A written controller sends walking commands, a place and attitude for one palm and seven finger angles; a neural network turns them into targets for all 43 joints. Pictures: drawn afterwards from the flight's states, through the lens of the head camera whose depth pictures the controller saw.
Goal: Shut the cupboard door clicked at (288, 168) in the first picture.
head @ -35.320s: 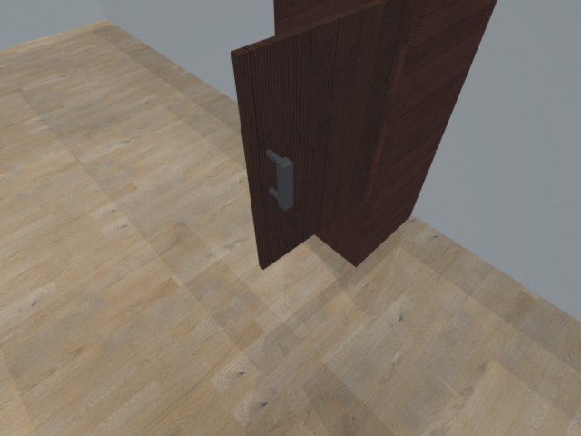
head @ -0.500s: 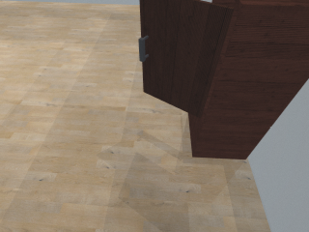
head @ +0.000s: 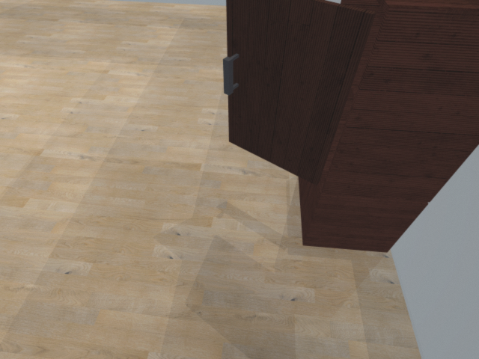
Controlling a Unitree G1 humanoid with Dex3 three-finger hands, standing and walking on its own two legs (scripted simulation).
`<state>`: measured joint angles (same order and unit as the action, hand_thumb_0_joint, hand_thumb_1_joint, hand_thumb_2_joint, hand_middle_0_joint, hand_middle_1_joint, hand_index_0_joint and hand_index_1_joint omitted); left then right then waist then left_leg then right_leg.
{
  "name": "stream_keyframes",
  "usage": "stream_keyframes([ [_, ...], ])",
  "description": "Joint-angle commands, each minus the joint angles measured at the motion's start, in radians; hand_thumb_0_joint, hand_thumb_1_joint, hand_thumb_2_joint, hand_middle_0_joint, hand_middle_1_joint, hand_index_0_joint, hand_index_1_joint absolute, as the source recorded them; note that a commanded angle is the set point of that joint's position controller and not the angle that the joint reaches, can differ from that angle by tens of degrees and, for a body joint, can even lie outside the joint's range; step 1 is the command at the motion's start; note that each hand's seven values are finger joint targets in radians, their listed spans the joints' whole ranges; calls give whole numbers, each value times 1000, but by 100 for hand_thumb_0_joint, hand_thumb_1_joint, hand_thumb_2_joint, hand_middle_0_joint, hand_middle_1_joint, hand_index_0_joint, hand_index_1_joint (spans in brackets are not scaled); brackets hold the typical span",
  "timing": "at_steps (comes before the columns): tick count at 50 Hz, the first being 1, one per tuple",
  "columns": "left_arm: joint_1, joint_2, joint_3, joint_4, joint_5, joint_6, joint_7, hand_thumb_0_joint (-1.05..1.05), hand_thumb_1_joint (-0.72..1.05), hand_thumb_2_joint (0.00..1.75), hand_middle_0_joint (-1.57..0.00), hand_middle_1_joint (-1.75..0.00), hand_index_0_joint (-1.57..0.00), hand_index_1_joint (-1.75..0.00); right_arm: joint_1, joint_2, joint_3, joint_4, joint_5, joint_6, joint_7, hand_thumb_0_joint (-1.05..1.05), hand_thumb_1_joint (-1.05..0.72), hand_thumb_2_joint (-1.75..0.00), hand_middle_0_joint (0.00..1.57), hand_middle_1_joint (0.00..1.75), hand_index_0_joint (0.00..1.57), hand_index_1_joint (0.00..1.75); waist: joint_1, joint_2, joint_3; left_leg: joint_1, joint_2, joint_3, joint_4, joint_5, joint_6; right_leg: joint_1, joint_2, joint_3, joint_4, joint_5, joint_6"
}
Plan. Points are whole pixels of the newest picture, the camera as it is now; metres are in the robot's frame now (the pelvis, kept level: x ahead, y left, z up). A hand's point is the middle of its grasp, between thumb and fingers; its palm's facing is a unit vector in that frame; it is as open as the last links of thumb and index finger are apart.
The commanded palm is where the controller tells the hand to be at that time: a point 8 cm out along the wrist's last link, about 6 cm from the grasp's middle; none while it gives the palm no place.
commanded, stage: walk to a spot facing it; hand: left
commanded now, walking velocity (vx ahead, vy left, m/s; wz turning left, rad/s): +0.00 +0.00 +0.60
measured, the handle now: (232, 74) +0.95 +0.06 -0.01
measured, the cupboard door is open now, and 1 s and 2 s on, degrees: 59 59 59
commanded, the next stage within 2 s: turn to face it in 1.82 s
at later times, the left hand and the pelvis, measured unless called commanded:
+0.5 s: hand out of the picture +0.02 +0.25 -0.17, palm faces +0.29 -0.92 -0.25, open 7.4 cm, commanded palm none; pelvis -0.02 +0.03 +0.00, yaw +17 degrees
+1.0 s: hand out of the picture -0.11 +0.22 -0.19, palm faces +0.63 -0.74 -0.24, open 7.4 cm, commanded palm none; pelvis -0.02 +0.03 -0.02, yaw +39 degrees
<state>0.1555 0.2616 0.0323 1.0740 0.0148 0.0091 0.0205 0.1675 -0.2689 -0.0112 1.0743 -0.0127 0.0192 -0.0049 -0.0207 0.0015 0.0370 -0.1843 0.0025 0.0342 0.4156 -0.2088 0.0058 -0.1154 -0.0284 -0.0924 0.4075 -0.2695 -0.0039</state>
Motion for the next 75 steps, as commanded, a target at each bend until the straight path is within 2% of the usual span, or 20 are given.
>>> stream_keyframes([
  [1,107,167,55,-68,4,0,18,0,90,90,-20,-30,-20,-30,3,-69,-36,-94,-5,10,-3,0,-90,-90,20,30,20,30,48,-154,-23,-174,28,-16,278,-44,-28,64,-300,154,-49,431,-148],
  [4,72,164,69,-117,21,0,25,0,90,90,-20,-30,-20,-30,-5,-51,-55,-143,0,24,2,0,-90,-90,20,30,20,30,34,-155,27,-253,53,-32,508,-336,-30,5,-394,137,-33,545,-211],
  [8,30,157,77,-164,10,4,17,0,90,90,-20,-30,-20,-30,109,-31,-55,-144,-6,20,18,0,-90,-90,20,30,20,30,-30,-89,5,-44,50,33,161,-20,-30,-114,-300,-36,149,390,-70],
  [10,53,56,59,-213,-4,21,11,0,90,90,-20,-30,-20,-30,214,-194,-96,-145,-23,7,9,0,-90,-90,20,30,20,30,-61,393,-32,59,372,-488,-108,447,153,-387,-60,-73,566,-400,71],
  [15,5,49,70,-215,10,15,-2,0,90,90,-20,-30,-20,-30,119,-133,-79,-175,-25,-7,-20,0,-90,-90,20,30,20,30,-11,101,-37,-37,265,-415,-138,83,155,-438,-58,120,705,-150,47],
  [28,118,51,69,-226,-1,15,11,0,90,90,-20,-30,-20,-30,46,-137,-109,-209,-18,25,-6,0,-90,-90,20,30,20,30,35,166,-79,-176,131,-445,-88,6,110,-80,49,79,164,-69,38],
  [29,169,83,77,-220,3,9,14,0,90,90,-20,-30,-20,-30,26,-120,-109,-220,-10,27,-3,0,-90,-90,20,30,20,30,62,119,-86,-276,79,-419,-39,-68,73,52,25,102,18,-13,29],
  [31,132,213,98,-248,27,3,22,0,90,90,-20,-30,-20,-30,45,-31,-107,-248,-6,25,5,0,-90,-90,20,30,20,30,62,-276,-22,-480,-137,-111,479,-347,-52,11,-436,554,-261,-275,-162],
  [35,-63,105,67,-291,18,-12,25,0,90,90,-20,-30,-20,-30,74,-44,-105,-231,-14,39,32,0,-90,-90,20,30,20,30,-47,-181,40,-398,12,-91,815,-213,-56,-166,-301,213,-112,127,-147],
  [40,99,162,82,-249,21,-16,21,0,90,90,-20,-30,-20,-30,-41,-13,-79,-268,-3,35,39,0,-90,-90,20,30,20,30,37,-195,-6,-308,1,21,501,-249,-68,11,-302,75,12,565,-119],
  [46,130,186,101,-230,14,-16,-3,0,90,90,-20,-30,-20,-30,21,-48,-71,-264,-7,1,38,0,-90,-90,20,30,20,30,12,-179,-70,-35,-13,89,101,-171,-23,-35,-313,26,91,150,-56],
  [47,121,159,97,-237,6,-12,-11,0,90,90,-20,-30,-20,-30,109,-107,-85,-240,-11,-8,35,0,-90,-90,20,30,20,30,-41,-19,-96,166,31,-6,-17,-142,10,-199,-263,-50,269,22,-2],
  [48,99,73,78,-286,2,-11,-27,0,90,90,-20,-30,-20,-30,209,-242,-119,-217,-28,-13,28,0,-90,-90,20,30,20,30,-96,353,-109,335,333,-454,-91,-99,141,-529,-99,-134,578,-339,79],
  [49,-54,79,56,-349,19,-11,-25,0,90,90,-20,-30,-20,-30,320,-264,-120,-183,-24,-15,18,0,-90,-90,20,30,20,30,-154,291,-71,327,422,-576,-139,-80,232,-664,-93,-5,701,-393,60],
  [52,-92,74,70,-316,12,-23,-35,0,90,90,-20,-30,-20,-30,198,-171,-85,-208,-25,-33,-7,0,-90,-90,20,30,20,30,-77,182,48,120,298,-438,-163,-104,192,-632,-116,91,741,-173,52],
  [65,73,62,72,-253,9,-39,-54,0,90,90,-20,-30,-20,-30,104,-131,-81,-165,-15,-53,-3,0,-90,-90,20,30,20,30,56,99,10,-125,155,-276,-67,-62,147,-81,16,-1,182,79,59],
  [67,338,202,111,-188,25,-64,-35,0,90,90,-20,-30,-20,-30,107,-43,-68,-185,7,-63,5,0,-90,-90,20,30,20,30,172,-218,-121,-418,-31,-109,415,-234,57,345,-262,334,-50,-234,-32],
  [68,394,251,116,-183,21,-59,-25,0,90,90,-20,-30,-20,-30,110,-19,-66,-217,2,-66,3,0,-90,-90,20,30,20,30,175,-353,-160,-504,-94,-73,713,-454,38,331,-472,662,-226,-392,-119],
  [69,304,211,109,-197,17,-56,-14,0,90,90,-20,-30,-20,-30,107,-48,-80,-210,-7,-56,9,0,-90,-90,20,30,20,30,121,-258,-75,-532,-14,-120,863,-373,42,192,-488,675,-262,-543,-141],
  [75,125,48,69,-202,21,-88,-5,0,90,90,-20,-30,-20,-30,72,34,-69,-171,-14,-16,47,0,-90,-90,20,30,20,30,0,-142,30,-437,97,-44,760,-66,-10,-87,-331,60,-236,16,-87],
])
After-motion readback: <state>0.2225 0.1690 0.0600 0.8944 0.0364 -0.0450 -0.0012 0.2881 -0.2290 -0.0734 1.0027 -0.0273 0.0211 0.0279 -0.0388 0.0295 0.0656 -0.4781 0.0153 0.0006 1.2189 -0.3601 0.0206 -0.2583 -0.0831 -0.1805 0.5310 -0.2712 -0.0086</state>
